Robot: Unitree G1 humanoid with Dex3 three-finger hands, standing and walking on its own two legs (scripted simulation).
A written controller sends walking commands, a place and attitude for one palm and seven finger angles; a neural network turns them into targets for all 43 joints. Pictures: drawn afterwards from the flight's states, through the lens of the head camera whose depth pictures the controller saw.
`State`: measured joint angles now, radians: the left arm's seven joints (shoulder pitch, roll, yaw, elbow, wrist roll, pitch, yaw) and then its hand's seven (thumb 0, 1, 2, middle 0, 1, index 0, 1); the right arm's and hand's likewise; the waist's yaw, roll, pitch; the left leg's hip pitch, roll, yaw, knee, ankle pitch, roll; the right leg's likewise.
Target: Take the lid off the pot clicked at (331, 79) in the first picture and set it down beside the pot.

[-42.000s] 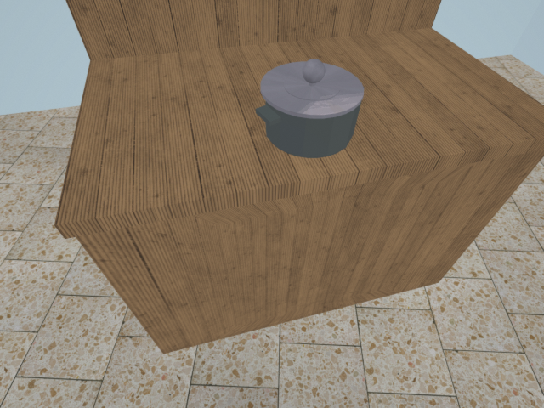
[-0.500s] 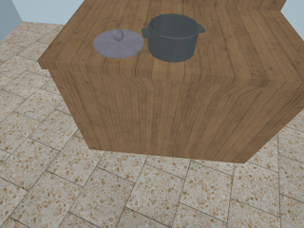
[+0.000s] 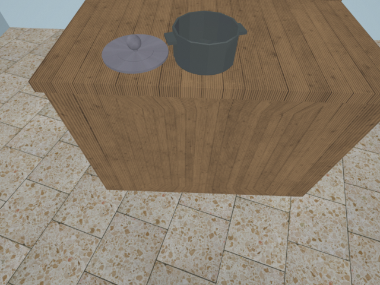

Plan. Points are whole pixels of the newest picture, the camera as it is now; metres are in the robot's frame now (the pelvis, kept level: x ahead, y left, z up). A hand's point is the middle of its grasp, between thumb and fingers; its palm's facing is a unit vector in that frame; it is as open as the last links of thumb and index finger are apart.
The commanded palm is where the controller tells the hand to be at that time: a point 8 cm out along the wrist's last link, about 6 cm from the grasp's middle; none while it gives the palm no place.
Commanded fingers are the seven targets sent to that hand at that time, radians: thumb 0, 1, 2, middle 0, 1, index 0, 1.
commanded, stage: stop stepping back and stand still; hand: left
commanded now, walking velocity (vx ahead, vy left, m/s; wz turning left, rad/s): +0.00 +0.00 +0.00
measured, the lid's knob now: (133, 42) +0.77 +0.19 +0.08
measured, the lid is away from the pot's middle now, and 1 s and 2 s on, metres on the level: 0.22 0.22 0.22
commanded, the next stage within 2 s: let the arm hang, fingers relaxed in 0.04 s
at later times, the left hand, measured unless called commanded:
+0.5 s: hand out of the picture +0.02 +0.16 -0.18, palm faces +0.04 -0.97 -0.22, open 7.3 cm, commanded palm none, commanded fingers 0.00 0.90 0.90 -0.20 -0.30 -0.20 -0.30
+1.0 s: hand out of the picture +0.01 +0.15 -0.18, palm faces +0.05 -0.98 -0.21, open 7.3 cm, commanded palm none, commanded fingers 0.00 0.90 0.90 -0.20 -0.30 -0.20 -0.30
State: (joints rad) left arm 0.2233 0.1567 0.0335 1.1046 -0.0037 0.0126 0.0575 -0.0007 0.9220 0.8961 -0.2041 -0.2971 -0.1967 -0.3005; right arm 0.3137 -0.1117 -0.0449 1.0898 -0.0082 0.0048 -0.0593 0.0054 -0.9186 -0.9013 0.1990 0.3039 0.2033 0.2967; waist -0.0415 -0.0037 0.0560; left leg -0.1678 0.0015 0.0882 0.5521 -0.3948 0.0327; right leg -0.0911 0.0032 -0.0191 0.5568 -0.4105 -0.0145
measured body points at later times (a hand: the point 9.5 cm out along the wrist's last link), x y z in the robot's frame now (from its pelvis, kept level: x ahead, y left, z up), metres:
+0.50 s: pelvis +0.01 -0.01 +0.00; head +0.05 -0.01 +0.44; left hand +0.01 +0.21 -0.16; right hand -0.04 -0.22 -0.16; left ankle -0.09 +0.09 -0.73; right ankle -0.10 -0.12 -0.73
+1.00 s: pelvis +0.01 -0.02 +0.00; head +0.04 -0.02 +0.45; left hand +0.01 +0.20 -0.16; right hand -0.03 -0.22 -0.16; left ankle -0.09 +0.09 -0.73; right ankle -0.04 -0.13 -0.73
